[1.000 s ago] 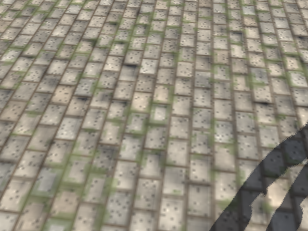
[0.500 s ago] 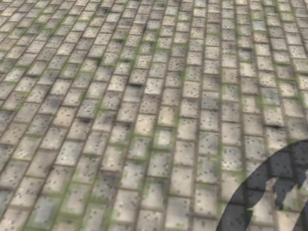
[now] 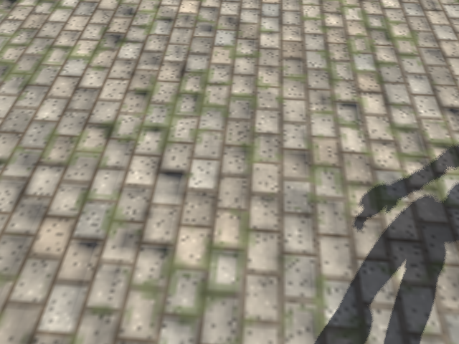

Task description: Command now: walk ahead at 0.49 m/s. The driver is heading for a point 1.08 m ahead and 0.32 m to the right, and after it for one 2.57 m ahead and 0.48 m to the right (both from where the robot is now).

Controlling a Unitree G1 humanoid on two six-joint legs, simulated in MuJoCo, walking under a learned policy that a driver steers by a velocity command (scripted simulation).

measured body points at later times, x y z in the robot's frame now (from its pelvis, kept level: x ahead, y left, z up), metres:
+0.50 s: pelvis +0.28 -0.08 +0.00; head +0.29 -0.10 +0.45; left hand +0.33 +0.18 -0.12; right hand +0.37 -0.35 -0.14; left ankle +0.29 +0.08 -0.66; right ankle +0.30 -0.16 -0.74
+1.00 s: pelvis +0.55 -0.01 -0.01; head +0.58 +0.00 +0.44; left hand +0.59 +0.25 -0.15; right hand +0.66 -0.28 -0.12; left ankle +0.61 +0.07 -0.74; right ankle +0.46 -0.16 -0.65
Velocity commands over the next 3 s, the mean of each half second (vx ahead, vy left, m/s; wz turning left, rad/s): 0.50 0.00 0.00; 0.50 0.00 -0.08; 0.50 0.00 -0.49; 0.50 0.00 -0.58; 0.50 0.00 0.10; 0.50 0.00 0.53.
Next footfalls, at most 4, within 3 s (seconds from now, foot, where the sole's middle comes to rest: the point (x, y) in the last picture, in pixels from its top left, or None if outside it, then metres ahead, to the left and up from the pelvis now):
0.30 right None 0.34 -0.17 -0.78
0.86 left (207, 302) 0.65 0.08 -0.78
1.42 right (287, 229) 0.91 -0.20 -0.78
1.92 left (262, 158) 1.26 -0.14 -0.78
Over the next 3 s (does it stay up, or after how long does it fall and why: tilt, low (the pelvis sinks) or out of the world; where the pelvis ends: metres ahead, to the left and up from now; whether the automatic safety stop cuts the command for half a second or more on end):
stays up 1.53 -0.38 -0.02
